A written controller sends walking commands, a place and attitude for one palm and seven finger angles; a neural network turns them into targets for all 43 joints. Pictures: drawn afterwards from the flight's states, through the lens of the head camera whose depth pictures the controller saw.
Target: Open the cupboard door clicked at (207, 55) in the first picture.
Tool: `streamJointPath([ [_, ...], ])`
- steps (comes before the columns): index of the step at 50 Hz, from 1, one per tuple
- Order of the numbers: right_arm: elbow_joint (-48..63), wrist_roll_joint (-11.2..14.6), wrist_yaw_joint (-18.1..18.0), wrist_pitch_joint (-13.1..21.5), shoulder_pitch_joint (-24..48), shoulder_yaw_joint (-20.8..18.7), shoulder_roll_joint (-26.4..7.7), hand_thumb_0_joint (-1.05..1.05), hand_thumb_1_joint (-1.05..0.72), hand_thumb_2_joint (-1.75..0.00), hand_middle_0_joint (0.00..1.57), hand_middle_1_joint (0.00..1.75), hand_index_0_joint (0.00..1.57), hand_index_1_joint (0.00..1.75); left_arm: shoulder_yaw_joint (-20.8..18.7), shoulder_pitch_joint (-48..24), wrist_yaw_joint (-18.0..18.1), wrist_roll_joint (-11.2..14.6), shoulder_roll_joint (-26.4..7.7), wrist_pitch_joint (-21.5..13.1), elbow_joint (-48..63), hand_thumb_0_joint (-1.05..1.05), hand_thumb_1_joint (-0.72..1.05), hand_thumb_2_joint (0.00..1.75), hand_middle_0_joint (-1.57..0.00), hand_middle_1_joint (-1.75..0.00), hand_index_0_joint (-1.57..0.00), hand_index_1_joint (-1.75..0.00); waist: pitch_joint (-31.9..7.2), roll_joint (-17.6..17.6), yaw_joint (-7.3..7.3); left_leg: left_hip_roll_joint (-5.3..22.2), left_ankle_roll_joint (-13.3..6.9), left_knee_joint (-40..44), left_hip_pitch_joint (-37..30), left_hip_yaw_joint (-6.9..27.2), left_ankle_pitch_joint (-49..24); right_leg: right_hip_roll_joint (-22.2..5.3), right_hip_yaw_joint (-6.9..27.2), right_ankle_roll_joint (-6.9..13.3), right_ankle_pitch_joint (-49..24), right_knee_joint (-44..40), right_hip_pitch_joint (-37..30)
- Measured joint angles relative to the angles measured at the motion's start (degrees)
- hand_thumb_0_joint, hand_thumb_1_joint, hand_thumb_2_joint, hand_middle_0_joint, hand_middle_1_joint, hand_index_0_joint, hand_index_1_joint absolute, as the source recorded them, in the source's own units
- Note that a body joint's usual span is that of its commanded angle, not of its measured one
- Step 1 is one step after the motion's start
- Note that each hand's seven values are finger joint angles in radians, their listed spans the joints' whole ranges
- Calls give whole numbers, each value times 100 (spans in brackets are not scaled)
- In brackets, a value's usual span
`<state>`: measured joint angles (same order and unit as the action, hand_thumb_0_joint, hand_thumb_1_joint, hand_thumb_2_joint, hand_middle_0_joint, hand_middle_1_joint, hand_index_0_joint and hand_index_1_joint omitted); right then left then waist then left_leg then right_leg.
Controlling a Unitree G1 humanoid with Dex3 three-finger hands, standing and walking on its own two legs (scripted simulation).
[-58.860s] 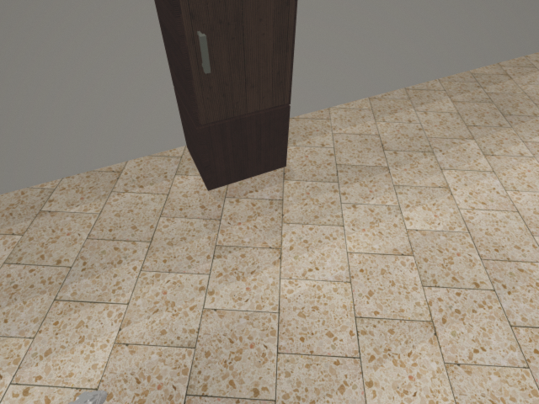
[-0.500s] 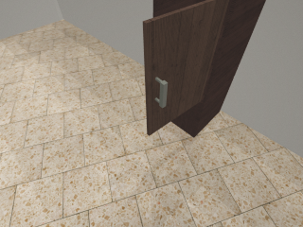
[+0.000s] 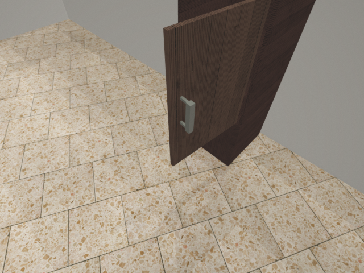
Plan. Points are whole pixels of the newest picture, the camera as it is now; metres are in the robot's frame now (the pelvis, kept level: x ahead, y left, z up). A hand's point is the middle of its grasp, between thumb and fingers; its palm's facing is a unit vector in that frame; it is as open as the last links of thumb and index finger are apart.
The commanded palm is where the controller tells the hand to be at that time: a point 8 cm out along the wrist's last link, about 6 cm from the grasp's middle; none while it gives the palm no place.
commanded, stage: look to check the result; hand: left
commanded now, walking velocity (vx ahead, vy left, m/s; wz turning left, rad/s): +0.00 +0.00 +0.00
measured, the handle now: (186, 114) +0.60 +0.01 -0.04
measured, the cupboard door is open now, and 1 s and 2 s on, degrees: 83 83 83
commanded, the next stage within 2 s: stand and wait in 0.36 s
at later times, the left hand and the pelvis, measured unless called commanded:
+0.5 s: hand out of the picture +0.06 +0.21 -0.17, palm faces +0.00 -0.96 -0.28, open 7.4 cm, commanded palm none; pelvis +0.02 +0.00 +0.00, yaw +0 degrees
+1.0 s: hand out of the picture +0.08 +0.20 -0.17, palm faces +0.00 -0.96 -0.27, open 7.4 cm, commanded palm none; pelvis +0.04 -0.01 +0.00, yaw +0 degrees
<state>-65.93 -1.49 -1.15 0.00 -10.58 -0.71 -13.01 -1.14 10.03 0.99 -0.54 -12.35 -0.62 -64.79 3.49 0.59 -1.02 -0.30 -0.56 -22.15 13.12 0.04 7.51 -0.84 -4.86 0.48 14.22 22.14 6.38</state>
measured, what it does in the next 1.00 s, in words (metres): stands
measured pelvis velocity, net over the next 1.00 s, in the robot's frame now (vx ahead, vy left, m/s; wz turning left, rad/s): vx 0.04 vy -0.01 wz -0.01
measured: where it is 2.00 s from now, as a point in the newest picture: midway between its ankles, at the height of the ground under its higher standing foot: outside the picture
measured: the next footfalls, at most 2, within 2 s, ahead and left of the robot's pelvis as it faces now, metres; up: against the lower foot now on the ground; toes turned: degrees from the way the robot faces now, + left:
none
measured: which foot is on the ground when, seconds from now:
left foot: down 0.00-1.00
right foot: down 0.00-1.00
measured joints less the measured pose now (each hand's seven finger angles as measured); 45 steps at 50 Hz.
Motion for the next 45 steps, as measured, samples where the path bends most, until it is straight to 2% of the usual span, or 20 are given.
streamJointPath([
  [10, -23, 14, -3, -14, 132, 22, -35, 0, -91, -90, 20, 30, 20, 30, -6, 87, 1, 9, -112, 23, -124, 1, 91, 90, -20, -30, -20, -30, 103, 27, 52, 5, 15, 68, -76, 7, 47, 12, -6, 9, 10, -138, -108],
  [22, 16, 24, -9, 17, 336, 37, -109, 0, -91, -90, 20, 30, 21, 30, 5, 33, 9, 6, -162, -4, -115, 1, 91, 90, -20, -30, -20, -30, 52, 25, 93, -8, 24, 156, -208, -3, 102, 3, 3, 7, 47, -255, -251],
  [45, -23, 22, -20, 25, 222, 63, -111, 0, -91, -90, 20, 30, 21, 30, 15, -32, 16, 13, -154, -21, -42, 1, 91, 90, -20, -30, -20, -30, -1, -34, 47, -4, 45, 242, -344, -32, 186, 8, 34, 15, 92, -396, -400],
])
